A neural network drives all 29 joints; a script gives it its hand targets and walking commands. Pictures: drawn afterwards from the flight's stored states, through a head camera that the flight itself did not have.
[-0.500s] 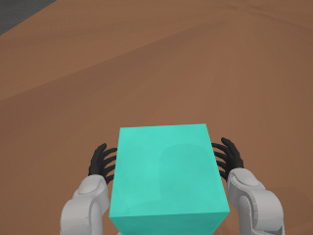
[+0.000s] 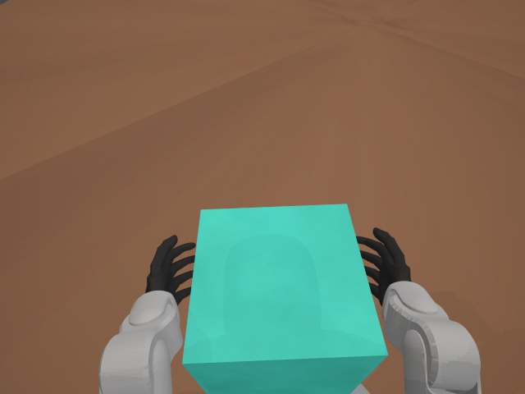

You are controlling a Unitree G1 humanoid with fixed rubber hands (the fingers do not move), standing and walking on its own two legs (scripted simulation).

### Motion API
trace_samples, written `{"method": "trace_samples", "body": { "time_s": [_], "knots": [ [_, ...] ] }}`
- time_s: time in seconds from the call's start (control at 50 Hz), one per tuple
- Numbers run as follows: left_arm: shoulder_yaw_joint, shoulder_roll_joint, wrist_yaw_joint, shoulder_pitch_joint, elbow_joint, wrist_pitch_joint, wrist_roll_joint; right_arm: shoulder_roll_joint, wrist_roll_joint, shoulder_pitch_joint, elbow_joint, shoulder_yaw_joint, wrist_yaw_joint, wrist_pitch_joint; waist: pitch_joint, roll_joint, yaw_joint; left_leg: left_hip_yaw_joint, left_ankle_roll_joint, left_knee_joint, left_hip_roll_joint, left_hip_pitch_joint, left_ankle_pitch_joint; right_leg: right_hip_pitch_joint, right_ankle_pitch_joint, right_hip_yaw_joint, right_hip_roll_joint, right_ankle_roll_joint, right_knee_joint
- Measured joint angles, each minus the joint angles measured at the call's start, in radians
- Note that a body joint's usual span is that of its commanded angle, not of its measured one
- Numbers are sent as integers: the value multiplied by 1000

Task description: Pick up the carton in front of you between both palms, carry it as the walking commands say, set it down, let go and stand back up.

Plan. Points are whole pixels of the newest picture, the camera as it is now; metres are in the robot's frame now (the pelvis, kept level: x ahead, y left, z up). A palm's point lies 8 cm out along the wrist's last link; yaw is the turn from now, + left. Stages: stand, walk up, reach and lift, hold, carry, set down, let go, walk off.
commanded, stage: carry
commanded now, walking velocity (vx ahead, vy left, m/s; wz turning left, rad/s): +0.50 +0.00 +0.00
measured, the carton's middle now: (277, 309) +0.23 -0.01 +0.00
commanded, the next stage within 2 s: none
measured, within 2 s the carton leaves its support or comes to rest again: neither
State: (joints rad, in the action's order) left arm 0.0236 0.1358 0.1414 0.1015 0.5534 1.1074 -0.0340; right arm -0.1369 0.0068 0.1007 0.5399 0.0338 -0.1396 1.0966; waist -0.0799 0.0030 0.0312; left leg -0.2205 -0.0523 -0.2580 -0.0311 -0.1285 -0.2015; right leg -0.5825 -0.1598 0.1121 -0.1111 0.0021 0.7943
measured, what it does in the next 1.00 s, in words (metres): walks ahead: right foot, then left foot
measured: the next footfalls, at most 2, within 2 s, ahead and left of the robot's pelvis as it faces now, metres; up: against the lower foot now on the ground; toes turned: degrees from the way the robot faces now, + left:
right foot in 0.20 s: +0.34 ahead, -0.13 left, +0.00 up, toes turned -10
left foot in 0.66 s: +0.65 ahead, +0.11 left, +0.00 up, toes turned -19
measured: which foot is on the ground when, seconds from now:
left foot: down 0.00-0.24, up 0.26-0.64, down 0.66-1.00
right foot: up 0.00-0.18, down 0.20-0.66, up 0.68-0.86, down 0.88-1.00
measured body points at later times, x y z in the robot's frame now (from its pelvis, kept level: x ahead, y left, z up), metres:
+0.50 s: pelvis +0.35 -0.04 +0.00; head +0.36 -0.05 +0.45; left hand +0.57 +0.13 +0.07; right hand +0.60 -0.17 +0.07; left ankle +0.41 +0.12 -0.70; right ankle +0.30 -0.12 -0.75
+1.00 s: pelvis +0.60 +0.01 -0.01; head +0.59 +0.01 +0.44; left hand +0.84 +0.16 +0.07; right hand +0.84 -0.14 +0.07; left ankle +0.61 +0.09 -0.75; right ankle +0.54 -0.10 -0.75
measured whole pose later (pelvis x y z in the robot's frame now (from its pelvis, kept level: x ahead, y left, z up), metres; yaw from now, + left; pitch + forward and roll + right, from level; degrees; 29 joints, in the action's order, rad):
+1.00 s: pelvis +0.60 +0.01 -0.01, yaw +1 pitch +3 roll +1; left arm 0.04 0.14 0.14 0.08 0.58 1.14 -0.03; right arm -0.13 0.01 0.07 0.55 0.03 -0.14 1.12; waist -0.09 0.03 0.01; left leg -0.24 -0.06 -0.42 -0.02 -0.27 -0.20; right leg -0.17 -0.33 0.11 -0.06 0.01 0.45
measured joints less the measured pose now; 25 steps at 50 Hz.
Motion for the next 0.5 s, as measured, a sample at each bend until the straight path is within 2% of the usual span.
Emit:
{"method": "trace_samples", "body": {
  "time_s": [0.1,0.2,0.22,0.24,0.28,0.3,0.34,0.4,0.5],
  "knots": [
    [6,0,7,0,42,18,8,2,-4,-9,26,-7,0,14,-22,0,-20,8,34,51,5,146,-83,1,101,42,0,5,-206],
    [15,0,14,-12,45,47,28,2,-2,-12,44,-8,-10,46,-41,-11,-20,29,87,-12,-15,252,-233,82,82,107,35,-17,-314],
    [12,-1,15,-20,25,43,30,2,-1,-16,40,1,-12,51,-39,-36,-25,32,93,-96,-45,240,-284,96,92,121,54,-41,-300],
    [9,-2,16,-32,-4,39,31,3,1,-22,26,11,-13,55,-33,-57,-30,41,87,-248,-80,186,-277,98,61,136,64,-63,-256],
    [9,-4,16,-51,-50,36,31,4,4,-30,-1,24,-15,59,-11,-47,-43,119,69,-629,-65,9,-262,119,-6,141,57,-84,-224],
    [10,-3,16,-47,-58,32,32,4,4,-32,-5,25,-16,61,1,-40,-47,143,59,-778,-50,-79,-250,144,-13,139,56,-74,-245],
    [14,0,15,-26,-53,21,34,3,6,-26,-10,16,-13,56,19,-30,-53,161,42,-910,-35,-220,-193,206,-19,136,58,-70,-308],
    [19,3,5,-1,-37,6,29,1,19,-10,-16,-3,-3,31,22,-19,-63,150,34,-846,-52,-361,-105,308,-21,131,66,-63,-414],
    [13,2,0,2,-19,-16,23,2,30,-7,-1,-11,9,3,5,-11,-66,121,50,-562,-85,-466,41,467,-52,114,74,-41,-542]
  ]
}}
